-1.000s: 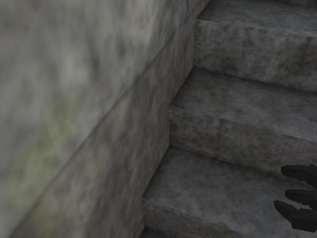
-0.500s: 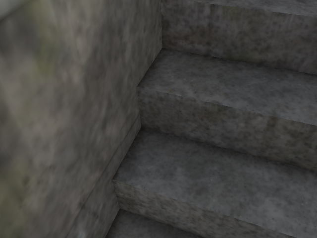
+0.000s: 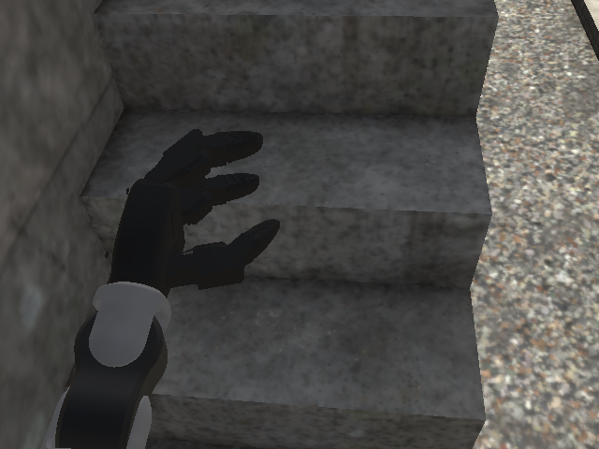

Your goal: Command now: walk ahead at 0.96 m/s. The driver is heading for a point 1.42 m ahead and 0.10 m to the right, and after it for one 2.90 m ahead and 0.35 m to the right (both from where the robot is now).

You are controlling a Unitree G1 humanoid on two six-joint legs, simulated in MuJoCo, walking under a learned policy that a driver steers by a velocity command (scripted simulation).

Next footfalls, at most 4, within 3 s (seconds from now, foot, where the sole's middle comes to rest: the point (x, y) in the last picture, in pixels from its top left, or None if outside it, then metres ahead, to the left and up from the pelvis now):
0.20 right None -0.05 -0.15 -0.76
0.80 left None -0.19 0.25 -0.96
0.90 right None -0.15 -0.02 -0.73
1.40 right None -0.16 0.00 -0.96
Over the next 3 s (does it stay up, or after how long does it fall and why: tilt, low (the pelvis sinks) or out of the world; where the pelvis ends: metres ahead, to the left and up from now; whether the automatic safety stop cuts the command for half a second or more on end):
stays up -0.22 0.09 -0.17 its command is cut before an obstacle after 0.2 s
